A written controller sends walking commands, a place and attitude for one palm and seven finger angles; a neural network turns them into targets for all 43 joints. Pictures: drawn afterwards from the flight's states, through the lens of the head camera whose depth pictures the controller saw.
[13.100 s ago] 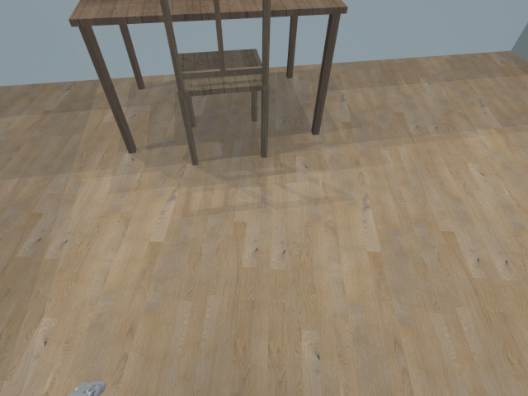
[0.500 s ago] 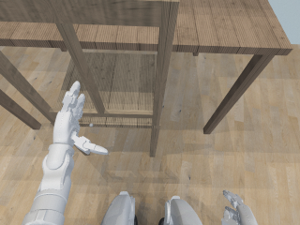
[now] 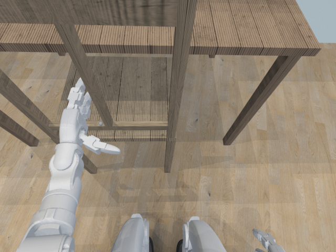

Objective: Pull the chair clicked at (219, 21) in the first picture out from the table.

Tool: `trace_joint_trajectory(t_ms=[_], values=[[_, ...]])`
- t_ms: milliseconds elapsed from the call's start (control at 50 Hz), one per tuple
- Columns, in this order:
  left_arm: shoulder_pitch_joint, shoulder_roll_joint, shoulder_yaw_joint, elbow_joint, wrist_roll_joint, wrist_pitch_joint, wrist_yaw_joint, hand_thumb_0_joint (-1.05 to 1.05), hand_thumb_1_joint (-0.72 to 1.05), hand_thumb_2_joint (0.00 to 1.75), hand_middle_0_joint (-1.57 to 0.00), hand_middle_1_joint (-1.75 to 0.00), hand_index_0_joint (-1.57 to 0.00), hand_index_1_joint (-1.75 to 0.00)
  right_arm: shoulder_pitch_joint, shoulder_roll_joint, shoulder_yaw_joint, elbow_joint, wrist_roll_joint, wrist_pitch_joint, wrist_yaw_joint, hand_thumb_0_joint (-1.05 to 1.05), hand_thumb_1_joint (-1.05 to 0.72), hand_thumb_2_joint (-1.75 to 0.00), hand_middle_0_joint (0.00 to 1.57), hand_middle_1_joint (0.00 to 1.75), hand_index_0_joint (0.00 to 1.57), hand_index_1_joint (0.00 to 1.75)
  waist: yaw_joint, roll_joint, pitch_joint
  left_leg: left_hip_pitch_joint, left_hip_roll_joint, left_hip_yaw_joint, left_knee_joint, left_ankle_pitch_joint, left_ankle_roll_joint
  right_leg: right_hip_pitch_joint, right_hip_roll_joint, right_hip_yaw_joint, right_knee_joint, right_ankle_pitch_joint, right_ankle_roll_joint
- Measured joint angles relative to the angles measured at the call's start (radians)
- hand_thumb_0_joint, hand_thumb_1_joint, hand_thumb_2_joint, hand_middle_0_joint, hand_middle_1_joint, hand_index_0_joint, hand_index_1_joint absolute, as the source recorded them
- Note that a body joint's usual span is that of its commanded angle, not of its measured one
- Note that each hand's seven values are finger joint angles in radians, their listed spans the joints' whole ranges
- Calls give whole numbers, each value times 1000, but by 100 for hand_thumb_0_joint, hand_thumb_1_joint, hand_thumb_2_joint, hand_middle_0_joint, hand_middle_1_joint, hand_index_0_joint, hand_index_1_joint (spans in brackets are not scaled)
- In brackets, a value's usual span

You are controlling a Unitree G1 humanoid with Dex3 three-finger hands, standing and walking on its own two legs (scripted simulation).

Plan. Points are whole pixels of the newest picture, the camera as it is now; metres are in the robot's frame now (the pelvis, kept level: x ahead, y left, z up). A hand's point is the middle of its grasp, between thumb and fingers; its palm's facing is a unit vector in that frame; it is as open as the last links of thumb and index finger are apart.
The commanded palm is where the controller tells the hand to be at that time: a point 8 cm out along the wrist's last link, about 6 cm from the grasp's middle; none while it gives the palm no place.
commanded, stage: push the fingers through the gap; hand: left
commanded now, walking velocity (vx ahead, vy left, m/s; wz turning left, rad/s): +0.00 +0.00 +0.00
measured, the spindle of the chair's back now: (93, 88) +0.48 +0.18 +0.06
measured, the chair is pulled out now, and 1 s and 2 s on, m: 0.00 0.00 0.01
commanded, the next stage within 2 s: hook a spindle and tug to test in 0.78 s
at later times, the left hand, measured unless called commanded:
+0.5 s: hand (104, 106) +0.45 +0.16 +0.02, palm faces +0.03 -1.00 -0.04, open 17.0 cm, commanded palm +0.42 +0.20 +0.02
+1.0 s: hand (106, 107) +0.45 +0.15 +0.02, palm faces +0.03 -1.00 -0.04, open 16.8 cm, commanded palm +0.42 +0.20 +0.02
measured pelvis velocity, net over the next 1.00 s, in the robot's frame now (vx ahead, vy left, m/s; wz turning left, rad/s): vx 0.00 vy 0.00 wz -0.01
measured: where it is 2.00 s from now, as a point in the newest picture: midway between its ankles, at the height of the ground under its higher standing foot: outside the picture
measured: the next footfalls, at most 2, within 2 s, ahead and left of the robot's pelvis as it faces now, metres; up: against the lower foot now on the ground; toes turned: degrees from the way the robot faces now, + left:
none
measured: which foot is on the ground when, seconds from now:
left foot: down 0.00-1.00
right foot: down 0.00-1.00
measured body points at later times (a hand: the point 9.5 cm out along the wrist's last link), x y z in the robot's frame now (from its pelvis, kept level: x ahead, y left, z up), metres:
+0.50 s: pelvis +0.00 +0.00 -0.01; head +0.13 +0.01 +0.42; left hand +0.45 +0.21 +0.03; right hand +0.06 -0.26 -0.13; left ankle +0.03 +0.08 -0.63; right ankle +0.01 -0.09 -0.63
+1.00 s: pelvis +0.00 +0.00 +0.00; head +0.13 +0.00 +0.43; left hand +0.44 +0.21 +0.03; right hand +0.08 -0.26 -0.13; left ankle +0.03 +0.08 -0.63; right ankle +0.01 -0.09 -0.63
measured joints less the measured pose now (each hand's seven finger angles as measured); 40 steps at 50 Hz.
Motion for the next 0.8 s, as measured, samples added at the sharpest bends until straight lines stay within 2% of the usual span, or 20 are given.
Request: trace_joint_trajectory(t_ms=[240,460,620,800], values=[[-129,0,23,124,44,-23,48,-1,-50,30,-6,-8,-6,-8,-2,7,5,7,-13,23,12,1,-90,-90,20,30,20,30,-21,3,-2,-31,2,7,12,2,4,-35,0,6,15,4,3],[-211,48,76,229,49,-37,27,-1,-50,30,-6,-8,-6,-8,23,6,9,15,-16,45,16,0,-90,-90,20,30,20,30,-35,1,1,-49,8,5,19,2,0,-53,6,4,20,4,-2],[-185,46,81,199,35,-40,5,-1,-50,30,-6,-8,-6,-8,37,1,1,15,-14,58,20,1,-90,-90,20,30,20,30,-35,2,2,-40,10,6,7,3,-2,-46,10,7,8,7,-3],[-176,27,65,197,45,-54,25,-1,-50,30,-6,-8,-6,-8,21,2,-1,15,-16,52,20,0,-90,-90,20,30,20,30,-33,-1,1,-34,8,2,4,2,-4,-38,8,3,5,5,-4]])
